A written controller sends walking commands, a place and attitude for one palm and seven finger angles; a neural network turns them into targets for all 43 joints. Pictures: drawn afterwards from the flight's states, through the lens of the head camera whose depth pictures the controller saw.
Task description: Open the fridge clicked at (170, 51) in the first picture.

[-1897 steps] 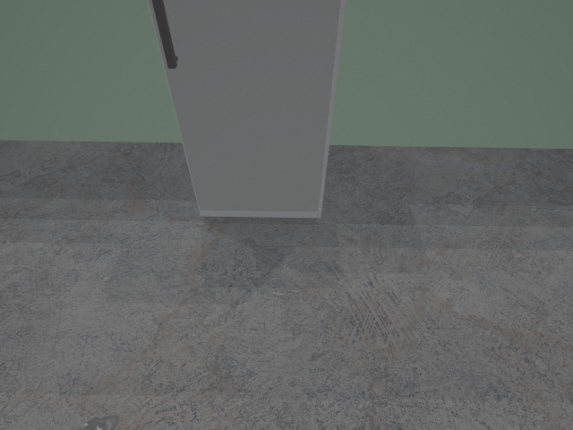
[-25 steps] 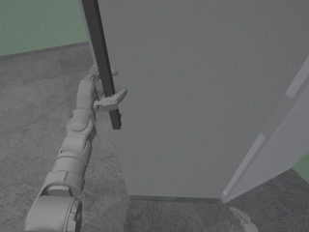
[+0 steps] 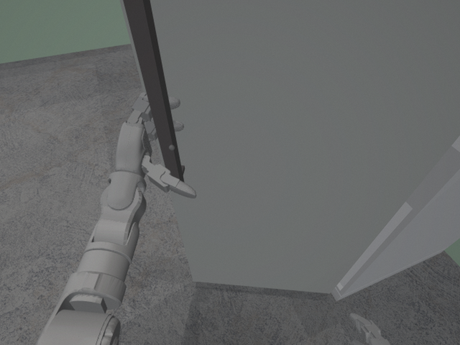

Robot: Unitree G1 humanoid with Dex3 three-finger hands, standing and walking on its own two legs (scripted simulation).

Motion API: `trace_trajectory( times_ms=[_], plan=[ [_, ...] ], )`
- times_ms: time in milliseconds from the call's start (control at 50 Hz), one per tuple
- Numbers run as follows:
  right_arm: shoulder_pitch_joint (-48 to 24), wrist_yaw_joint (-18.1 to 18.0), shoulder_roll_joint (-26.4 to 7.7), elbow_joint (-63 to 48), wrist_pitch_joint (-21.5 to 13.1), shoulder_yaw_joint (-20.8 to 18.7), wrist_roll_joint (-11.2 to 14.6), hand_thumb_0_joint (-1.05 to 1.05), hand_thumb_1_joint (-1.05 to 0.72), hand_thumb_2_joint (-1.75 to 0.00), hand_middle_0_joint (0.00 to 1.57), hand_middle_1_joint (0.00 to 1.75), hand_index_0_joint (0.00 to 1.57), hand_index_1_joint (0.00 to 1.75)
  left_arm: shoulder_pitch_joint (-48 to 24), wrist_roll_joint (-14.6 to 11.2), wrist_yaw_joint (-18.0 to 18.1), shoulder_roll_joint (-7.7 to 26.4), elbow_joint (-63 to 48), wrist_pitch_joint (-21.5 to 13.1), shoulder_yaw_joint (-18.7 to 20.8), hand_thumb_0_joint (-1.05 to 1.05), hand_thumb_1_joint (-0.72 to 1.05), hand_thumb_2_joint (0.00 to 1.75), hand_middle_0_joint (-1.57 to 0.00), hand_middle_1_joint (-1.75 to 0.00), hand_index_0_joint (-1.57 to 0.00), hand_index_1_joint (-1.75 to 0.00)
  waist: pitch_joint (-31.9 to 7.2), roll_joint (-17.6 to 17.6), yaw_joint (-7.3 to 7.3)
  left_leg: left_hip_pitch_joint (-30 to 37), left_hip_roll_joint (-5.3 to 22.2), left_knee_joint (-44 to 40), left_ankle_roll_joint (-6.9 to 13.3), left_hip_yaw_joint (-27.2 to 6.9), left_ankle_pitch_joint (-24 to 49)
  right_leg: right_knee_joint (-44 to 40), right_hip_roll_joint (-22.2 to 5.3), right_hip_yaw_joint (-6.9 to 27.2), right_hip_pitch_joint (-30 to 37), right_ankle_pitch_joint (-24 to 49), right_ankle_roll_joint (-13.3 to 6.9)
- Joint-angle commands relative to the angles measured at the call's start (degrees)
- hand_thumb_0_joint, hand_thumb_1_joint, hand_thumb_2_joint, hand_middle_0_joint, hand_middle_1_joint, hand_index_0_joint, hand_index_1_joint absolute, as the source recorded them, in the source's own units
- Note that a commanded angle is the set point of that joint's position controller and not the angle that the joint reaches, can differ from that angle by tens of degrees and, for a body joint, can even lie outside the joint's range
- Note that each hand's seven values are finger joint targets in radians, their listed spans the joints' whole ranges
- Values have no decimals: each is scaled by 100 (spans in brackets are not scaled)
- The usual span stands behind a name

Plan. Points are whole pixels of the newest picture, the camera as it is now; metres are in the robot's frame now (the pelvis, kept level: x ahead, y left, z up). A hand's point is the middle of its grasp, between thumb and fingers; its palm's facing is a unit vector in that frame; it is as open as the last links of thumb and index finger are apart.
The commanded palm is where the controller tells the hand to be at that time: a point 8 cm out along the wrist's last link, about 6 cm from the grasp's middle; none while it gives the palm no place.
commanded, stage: slip the hand off the handle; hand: left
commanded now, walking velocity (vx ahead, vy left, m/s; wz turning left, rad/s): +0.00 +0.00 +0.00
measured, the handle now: (165, 106) +0.44 +0.13 +0.21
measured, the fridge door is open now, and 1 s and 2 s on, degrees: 63 62 62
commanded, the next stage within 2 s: draw the hand back to the body in 1.26 s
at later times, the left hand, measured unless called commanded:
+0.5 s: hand (128, 155) +0.38 +0.18 +0.15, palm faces +0.00 -0.99 -0.13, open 14.7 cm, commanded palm +0.36 +0.23 +0.16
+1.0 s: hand (125, 191) +0.30 +0.17 +0.15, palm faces +0.03 -0.99 -0.13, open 14.7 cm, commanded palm +0.27 +0.21 +0.16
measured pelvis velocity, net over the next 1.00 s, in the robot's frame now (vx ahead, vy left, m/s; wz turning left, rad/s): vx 0.01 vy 0.01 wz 0.01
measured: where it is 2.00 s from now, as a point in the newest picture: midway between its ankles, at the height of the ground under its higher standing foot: outside the picture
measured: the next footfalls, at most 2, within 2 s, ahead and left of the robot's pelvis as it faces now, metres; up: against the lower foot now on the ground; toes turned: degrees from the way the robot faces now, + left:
none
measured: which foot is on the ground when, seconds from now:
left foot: down 0.00-1.00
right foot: down 0.00-1.00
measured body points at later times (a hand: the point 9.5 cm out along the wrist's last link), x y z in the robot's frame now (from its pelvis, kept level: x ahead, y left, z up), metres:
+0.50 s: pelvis +0.01 +0.01 +0.00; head +0.02 +0.01 +0.45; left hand +0.37 +0.24 +0.16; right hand +0.15 -0.23 -0.10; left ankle +0.01 +0.12 -0.73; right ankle +0.03 -0.11 -0.73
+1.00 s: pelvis +0.01 +0.01 +0.00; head -0.01 +0.00 +0.45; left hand +0.30 +0.22 +0.16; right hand +0.19 -0.20 -0.08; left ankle +0.01 +0.12 -0.73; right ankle +0.03 -0.11 -0.73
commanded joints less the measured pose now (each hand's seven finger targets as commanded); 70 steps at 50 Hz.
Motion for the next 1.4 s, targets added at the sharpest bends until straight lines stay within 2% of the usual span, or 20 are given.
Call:
trace_trajectory(
  times_ms=[0, 40, 140, 200, 300, 360, 380, 440, 540, 600, 660, 740, 780, 880, 980, 1120, 1180, 1240, 1360, 1380],
  plan=[
    [-182, -45, -725, -771, -186, -237, 12, 0, -90, -90, 20, 30, 20, 30, -2272, 53, 87, 1075, -912, -318, 528, 0, -55, 20, -25, -115, -25, -115, -1441, -477, 9, 159, -201, -305, 191, -95, 631, -496, 34, 204, 690, 823, 43],
    [-234, -107, -747, -793, -94, -217, -3, 0, -90, -90, 20, 30, 20, 30, -2282, 47, 65, 1435, -682, -293, 867, 0, -55, 20, -25, -115, -25, -115, -1298, -515, 63, 51, -221, -324, 210, -97, 515, -558, -2, 238, 818, 752, 56],
    [-321, -140, -681, -959, 19, -198, 28, 0, -90, -90, 20, 30, 20, 30, -1726, -124, -168, 1616, -934, -255, 1191, 0, -55, 20, -25, -115, -25, -115, -1784, -269, 314, 176, -219, -319, 170, -83, 1089, -366, 0, 212, 1325, 1511, -10],
    [-357, -106, -643, -1028, -16, -186, 52, 0, -90, -90, 20, 30, 20, 30, -1833, -188, -379, 1135, -1384, -318, 706, 0, -55, 20, -25, -115, -25, -115, -1749, -77, 180, 399, -184, -253, 164, -87, 1354, -295, 66, 141, 1038, 1725, -29],
    [-291, -142, -712, -970, -74, -229, 62, 0, -90, -90, 20, 30, 20, 30, -1948, -265, -681, 1114, -1672, -468, 542, 0, -55, 20, -25, -115, -25, -115, -1573, -210, -5, 544, -126, -182, 178, -191, 1278, -297, 117, 83, 671, 1497, -17],
    [-315, -207, -757, -906, -61, -221, 94, 0, -90, -90, 20, 30, 20, 30, -2121, -314, -827, 1306, -1573, -402, 616, 0, -55, 20, -25, -115, -25, -115, -1463, 7, -53, 544, -133, -197, 161, -246, 1012, -331, 106, 76, 504, 1139, -27],
    [-335, -205, -726, -913, -79, -215, 105, 0, -90, -90, 20, 30, 20, 30, -2130, -338, -876, 1167, -1654, -388, 499, 0, -55, 20, -25, -115, -25, -115, -1447, 135, -45, 585, -135, -209, 145, -264, 991, -320, 113, 54, 462, 1061, -43],
    [-347, -228, -764, -937, -86, -203, 82, 0, -90, -90, 20, 30, 20, 30, -1694, -409, -898, 1414, -1672, -324, 803, 0, -55, 20, -25, -115, -25, -115, -1630, 242, 125, 611, -132, -206, 127, -312, 1162, -265, 102, 34, 606, 1144, -70],
    [-322, -235, -786, -939, -67, -180, 73, 0, -90, -90, 20, 30, 20, 30, -1511, -456, -891, 1721, -1437, -261, 1193, 0, -55, 20, -25, -115, -25, -115, -1510, -151, 186, 392, -114, -226, 123, -340, 1187, -232, 108, 6, 674, 1176, -64],
    [-403, -176, -709, -1081, -137, -179, 93, 0, -90, -90, 20, 30, 20, 30, -1184, -496, -976, 1121, -1853, -269, 708, 0, -55, 20, -25, -115, -25, -115, -1622, 115, 236, 558, -96, -232, 79, -355, 1330, -155, 120, -36, 628, 1198, -89],
    [-431, -111, -687, -1214, -208, -190, 63, 0, -90, -90, 20, 30, 20, 30, -689, -471, -973, 973, -2522, -274, 539, 0, -55, 20, -25, -115, -25, -115, -1822, 260, 322, 802, -51, -163, 56, -382, 1876, -59, 111, -58, 698, 1495, -89],
    [-492, -76, -702, -1249, -215, -181, 42, 0, -90, -90, 20, 30, 20, 30, -43, -412, -828, 1091, -2931, -114, 656, 0, -55, 20, -25, -115, -25, -115, -1421, -61, 360, 576, -35, -225, 71, -365, 1597, -129, 124, -76, 717, 1330, -64],
    [-590, -72, -645, -1296, -227, -139, 57, 0, -90, -90, 20, 30, 20, 30, -100, -403, -735, 902, -3216, -11, 482, 0, -55, 20, -25, -115, -25, -115, -1196, -96, 285, 502, -53, -288, 86, -368, 1218, -183, 120, -91, 622, 1063, -45],
    [-732, -123, -582, -1305, -259, -92, 33, 0, -90, -90, 20, 30, 20, 30, 214, -354, -540, 1011, -3685, 116, 609, 0, -55, 20, -25, -115, -25, -115, -1138, -92, 314, 487, -79, -340, 121, -340, 789, -307, 120, -49, 673, 677, -36],
    [-840, -111, -505, -1385, -330, -35, 2, 0, -90, -90, 20, 30, 20, 30, 1007, -381, -678, 794, -4221, 66, 370, 0, -55, 20, -25, -115, -25, -115, -1205, 139, 386, 553, -112, -316, 128, -299, 901, -293, 103, -40, 844, 842, -47],
    [-941, -192, -516, -1408, -388, 22, 47, 0, -90, -90, 20, 30, 20, 30, 1488, -535, -873, 779, -4314, 302, 288, 0, -55, 20, -25, -115, -25, -115, -471, -120, 286, 290, -151, -377, 162, -306, 107, -621, 81, 24, 565, -53, 19],
    [-978, -208, -472, -1463, -465, 37, 27, 0, -90, -90, 20, 30, 20, 30, 1464, -535, -831, 701, -4725, 278, 176, 0, -55, 20, -25, -115, -25, -115, -575, -5, 299, 393, -171, -352, 182, -312, 80, -643, 52, 67, 582, -163, 26],
    [-920, -206, -498, -1444, -512, 25, -18, 0, -90, -90, 20, 30, 20, 30, 2009, -536, -738, 1016, -4828, 210, 567, 0, -55, 20, -25, -115, -25, -115, -773, -271, 424, 338, -163, -304, 188, -304, 265, -609, 37, 92, 810, -20, 33],
    [-982, -242, -478, -1340, -562, 66, -2, 0, -90, -90, 20, 30, 20, 30, 1487, -508, -698, 952, -4669, 131, 422, 0, -55, 20, -25, -115, -25, -115, -370, 34, 251, 197, -193, -251, 183, -266, -41, -761, -8, 228, 512, -477, 58],
    [-1268, -301, -379, -1300, -554, 85, 159, 0, -90, -90, 20, 30, 20, 30, 1713, -1243, -369, 631, -4099, 875, 987, 0, -55, 20, -25, -115, -25, -115, -561, -86, 602, 40, -222, -410, 115, -290, -310, -1017, -60, 262, 899, -836, 35]
  ],
)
